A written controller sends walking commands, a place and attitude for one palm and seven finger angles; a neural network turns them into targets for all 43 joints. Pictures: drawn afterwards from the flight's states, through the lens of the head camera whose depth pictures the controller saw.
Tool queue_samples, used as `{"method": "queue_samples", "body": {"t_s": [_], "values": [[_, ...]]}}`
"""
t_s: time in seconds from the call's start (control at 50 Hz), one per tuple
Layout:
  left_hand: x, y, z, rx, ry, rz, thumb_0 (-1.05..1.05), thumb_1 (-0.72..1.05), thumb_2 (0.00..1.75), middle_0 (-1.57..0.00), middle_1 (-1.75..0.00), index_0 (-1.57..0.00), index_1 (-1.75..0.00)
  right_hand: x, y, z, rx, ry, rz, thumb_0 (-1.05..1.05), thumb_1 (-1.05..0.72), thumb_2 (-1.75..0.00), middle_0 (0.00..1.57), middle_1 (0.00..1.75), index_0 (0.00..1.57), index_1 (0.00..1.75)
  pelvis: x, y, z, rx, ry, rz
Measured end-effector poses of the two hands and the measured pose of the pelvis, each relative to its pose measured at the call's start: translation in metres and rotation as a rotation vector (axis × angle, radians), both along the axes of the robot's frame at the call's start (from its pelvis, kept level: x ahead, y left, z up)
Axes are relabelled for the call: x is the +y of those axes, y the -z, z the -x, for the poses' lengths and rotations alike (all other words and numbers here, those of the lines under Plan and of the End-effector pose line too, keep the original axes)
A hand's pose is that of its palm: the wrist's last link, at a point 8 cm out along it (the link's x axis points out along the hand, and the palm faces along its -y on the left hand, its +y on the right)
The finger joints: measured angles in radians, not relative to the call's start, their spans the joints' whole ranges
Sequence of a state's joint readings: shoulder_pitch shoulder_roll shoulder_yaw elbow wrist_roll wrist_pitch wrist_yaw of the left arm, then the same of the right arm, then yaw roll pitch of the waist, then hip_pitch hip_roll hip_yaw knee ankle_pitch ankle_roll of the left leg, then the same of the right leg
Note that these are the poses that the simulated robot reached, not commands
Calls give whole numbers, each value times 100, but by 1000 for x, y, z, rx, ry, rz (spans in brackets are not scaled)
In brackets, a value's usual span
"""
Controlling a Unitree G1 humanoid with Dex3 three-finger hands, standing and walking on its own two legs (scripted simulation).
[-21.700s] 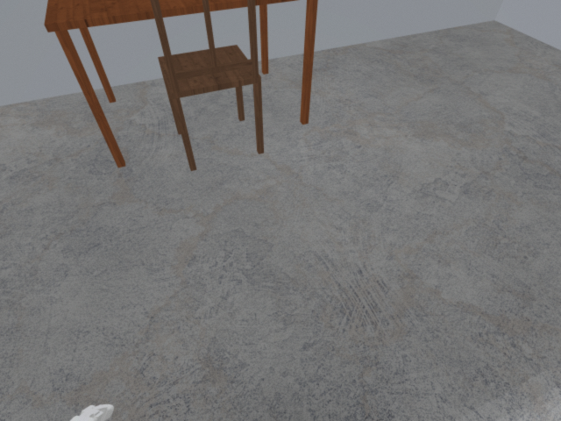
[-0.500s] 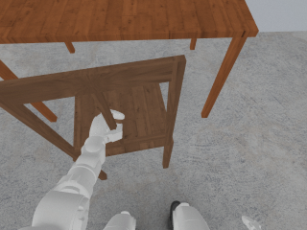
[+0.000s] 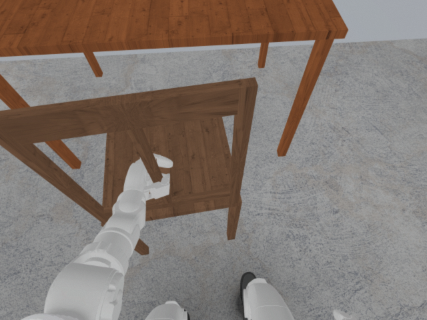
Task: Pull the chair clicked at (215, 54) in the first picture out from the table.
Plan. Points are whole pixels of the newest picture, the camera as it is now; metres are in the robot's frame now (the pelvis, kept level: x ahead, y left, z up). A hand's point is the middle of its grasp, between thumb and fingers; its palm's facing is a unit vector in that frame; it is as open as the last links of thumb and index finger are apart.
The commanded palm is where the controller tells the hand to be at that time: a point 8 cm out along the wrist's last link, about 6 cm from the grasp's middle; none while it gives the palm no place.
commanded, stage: step backward, pulling the chair out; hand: left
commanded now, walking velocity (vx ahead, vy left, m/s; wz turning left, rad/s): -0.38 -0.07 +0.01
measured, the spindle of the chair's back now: (154, 172) +0.41 +0.12 -0.04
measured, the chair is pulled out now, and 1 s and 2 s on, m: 0.28 0.33 0.42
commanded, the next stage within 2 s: none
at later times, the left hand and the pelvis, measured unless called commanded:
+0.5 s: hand (159, 205) +0.34 +0.11 -0.05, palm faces -0.07 -0.98 -0.20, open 5.4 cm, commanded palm +0.35 +0.16 -0.04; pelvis -0.03 +0.00 +0.00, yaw -1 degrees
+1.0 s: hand (158, 209) +0.33 +0.11 -0.05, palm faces -0.01 -0.98 -0.20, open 5.4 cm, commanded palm +0.34 +0.16 -0.04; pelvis -0.05 -0.02 +0.00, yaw +1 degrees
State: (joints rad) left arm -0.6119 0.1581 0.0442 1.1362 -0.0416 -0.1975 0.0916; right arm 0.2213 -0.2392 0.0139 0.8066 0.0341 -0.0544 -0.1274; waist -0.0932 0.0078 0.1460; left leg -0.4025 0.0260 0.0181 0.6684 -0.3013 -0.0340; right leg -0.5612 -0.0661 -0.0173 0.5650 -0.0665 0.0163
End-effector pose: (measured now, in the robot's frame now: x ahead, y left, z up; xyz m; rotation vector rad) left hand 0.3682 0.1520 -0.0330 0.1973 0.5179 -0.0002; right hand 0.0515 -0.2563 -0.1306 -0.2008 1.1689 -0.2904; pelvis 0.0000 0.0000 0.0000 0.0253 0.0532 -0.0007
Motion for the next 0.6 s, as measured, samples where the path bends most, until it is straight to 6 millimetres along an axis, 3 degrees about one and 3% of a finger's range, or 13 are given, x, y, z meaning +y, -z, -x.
{"method": "queue_samples", "body": {"t_s": [0.12,0.22,0.32,0.44,0.6], "values": [[3,0,16,-2,5,-2,5,67,80,-28,-117,-50,-145,-8,-5,19,14,7,22,1,-90,-89,20,30,20,30,-2,0,5,-8,3,1],[3,0,25,-5,-12,-8,5,66,81,-29,-118,-50,-145,-16,-2,23,14,5,15,1,-90,-89,20,30,20,30,-9,0,15,-5,-4,10],[4,0,33,0,-6,-3,5,67,80,-29,-118,-50,-145,-21,-10,25,-14,-2,55,1,-90,-89,20,30,20,30,-2,-2,26,-6,-9,5],[7,0,43,-4,22,-3,5,67,79,-28,-119,-50,-145,-13,-17,26,-54,1,69,1,-90,-89,20,30,20,30,5,-2,32,-9,18,7],[8,0,51,-24,-10,-25,5,65,81,-31,-121,-50,-145,-1,3,22,-66,-16,-16,1,-90,-89,20,30,20,30,-9,8,35,-27,9,-4]]}}
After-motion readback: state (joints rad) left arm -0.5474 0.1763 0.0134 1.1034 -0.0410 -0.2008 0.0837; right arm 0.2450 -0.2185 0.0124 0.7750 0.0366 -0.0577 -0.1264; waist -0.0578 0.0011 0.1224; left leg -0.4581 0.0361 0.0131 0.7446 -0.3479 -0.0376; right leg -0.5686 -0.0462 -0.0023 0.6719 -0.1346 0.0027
